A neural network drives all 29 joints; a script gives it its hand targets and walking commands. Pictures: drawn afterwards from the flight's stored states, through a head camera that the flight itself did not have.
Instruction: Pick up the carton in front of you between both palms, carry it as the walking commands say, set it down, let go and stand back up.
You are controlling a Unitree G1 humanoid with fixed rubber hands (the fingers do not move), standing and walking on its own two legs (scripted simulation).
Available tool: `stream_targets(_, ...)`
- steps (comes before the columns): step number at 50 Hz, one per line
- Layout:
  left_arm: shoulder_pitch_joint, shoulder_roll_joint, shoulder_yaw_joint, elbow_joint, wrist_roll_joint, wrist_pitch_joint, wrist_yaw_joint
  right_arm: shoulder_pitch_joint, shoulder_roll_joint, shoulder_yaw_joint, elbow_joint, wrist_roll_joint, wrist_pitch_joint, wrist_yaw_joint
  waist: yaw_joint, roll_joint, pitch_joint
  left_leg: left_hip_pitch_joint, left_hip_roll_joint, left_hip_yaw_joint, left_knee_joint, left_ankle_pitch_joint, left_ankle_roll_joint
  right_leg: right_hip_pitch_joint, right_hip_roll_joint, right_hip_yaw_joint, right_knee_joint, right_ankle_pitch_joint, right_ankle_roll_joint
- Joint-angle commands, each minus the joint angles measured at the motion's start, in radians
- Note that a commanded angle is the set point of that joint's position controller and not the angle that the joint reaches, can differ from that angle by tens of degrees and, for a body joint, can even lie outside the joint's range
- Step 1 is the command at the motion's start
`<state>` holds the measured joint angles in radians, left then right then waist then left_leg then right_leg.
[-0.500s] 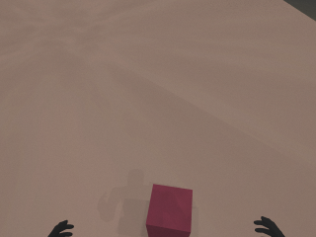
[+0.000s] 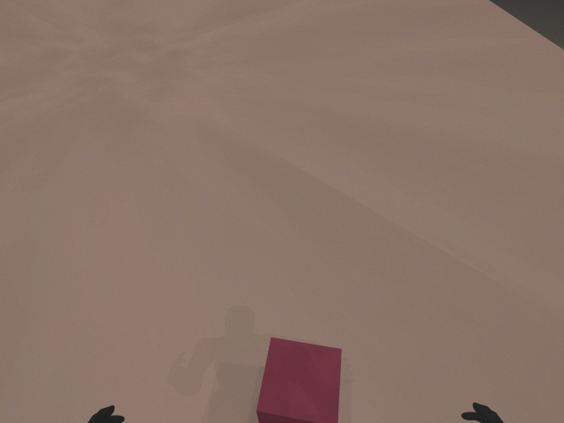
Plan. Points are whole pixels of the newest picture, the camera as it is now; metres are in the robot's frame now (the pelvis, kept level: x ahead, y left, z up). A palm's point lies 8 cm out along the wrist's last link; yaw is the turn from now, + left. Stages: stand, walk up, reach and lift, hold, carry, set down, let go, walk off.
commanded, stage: stand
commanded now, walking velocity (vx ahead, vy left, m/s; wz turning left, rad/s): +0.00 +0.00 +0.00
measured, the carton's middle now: (300, 392) +0.38 -0.03 -0.65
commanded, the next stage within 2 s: none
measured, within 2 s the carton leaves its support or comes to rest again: neither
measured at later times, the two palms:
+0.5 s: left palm out of the picture +0.07 +0.31 -0.09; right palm out of the picture +0.08 -0.30 -0.09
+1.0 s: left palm out of the picture +0.06 +0.32 -0.09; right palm out of the picture +0.07 -0.30 -0.10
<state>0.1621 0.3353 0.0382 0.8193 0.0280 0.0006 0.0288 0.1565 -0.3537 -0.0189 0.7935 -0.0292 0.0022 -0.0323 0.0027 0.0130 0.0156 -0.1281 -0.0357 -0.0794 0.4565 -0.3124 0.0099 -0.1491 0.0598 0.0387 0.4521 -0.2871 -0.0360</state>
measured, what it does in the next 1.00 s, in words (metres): stands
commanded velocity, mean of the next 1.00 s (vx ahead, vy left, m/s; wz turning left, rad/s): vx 0.00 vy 0.00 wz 0.00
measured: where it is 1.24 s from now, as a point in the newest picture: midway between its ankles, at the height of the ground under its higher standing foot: outside the picture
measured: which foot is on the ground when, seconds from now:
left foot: down 0.00-1.00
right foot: down 0.00-1.00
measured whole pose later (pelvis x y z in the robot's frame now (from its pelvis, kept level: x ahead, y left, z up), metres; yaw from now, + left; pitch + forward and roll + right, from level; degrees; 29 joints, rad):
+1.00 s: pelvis -0.03 +0.01 +0.01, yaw +0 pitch -2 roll +0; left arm 0.12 0.38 0.02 1.02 0.01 -0.01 0.01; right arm 0.13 -0.39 0.00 1.00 -0.02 -0.02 -0.02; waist 0.01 0.01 0.03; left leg -0.08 -0.05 -0.07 0.33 -0.21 0.02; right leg -0.10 0.04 0.05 0.33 -0.19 -0.02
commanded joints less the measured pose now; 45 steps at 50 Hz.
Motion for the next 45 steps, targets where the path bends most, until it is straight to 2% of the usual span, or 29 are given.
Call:
stream_targets(1, -0.034, 0.161, 0.033, -0.025, -0.001, -0.014, 0.001, -0.032, -0.151, -0.027, -0.025, 0.001, -0.017, -0.003, -0.001, -0.006, -0.07, 0.013, 0.11, -0.079, -0.058, 0.359, 0.005, 0.048, -0.135, 0.103, -0.058, 0.355, 0.015)
stream_targets(10, -0.047, 0.172, 0.031, 0.024, -0.003, -0.018, -0.007, -0.041, -0.168, -0.024, 0.028, -0.003, -0.024, 0.002, 0.002, -0.015, -0.013, -0.011, 0.115, -0.097, -0.118, 0.238, 0.011, 0.03, -0.14, 0.12, -0.113, 0.228, 0.012)
stream_targets(21, -0.057, 0.187, 0.027, 0.077, -0.007, -0.022, -0.014, -0.043, -0.179, -0.021, 0.085, 0.001, -0.03, 0.008, 0.004, -0.007, -0.004, -0.014, 0.117, -0.106, -0.152, 0.18, 0.016, 0.035, -0.147, 0.132, -0.151, 0.168, 0.01)
stream_targets(30, -0.062, 0.197, 0.019, 0.117, -0.01, -0.022, -0.015, -0.047, -0.19, -0.018, 0.123, 0.006, -0.031, 0.009, 0.005, -0.008, -0.003, -0.007, 0.122, -0.109, -0.164, 0.184, 0.018, 0.041, -0.151, 0.133, -0.163, 0.169, 0.01)
stream_targets(45, -0.073, 0.21, 0.008, 0.158, -0.015, -0.022, -0.013, -0.057, -0.201, -0.017, 0.164, 0.012, -0.029, 0.01, 0.003, -0.011, -0.017, 0.017, 0.129, -0.105, -0.17, 0.257, 0.02, 0.059, -0.157, 0.127, -0.16, 0.239, 0.01)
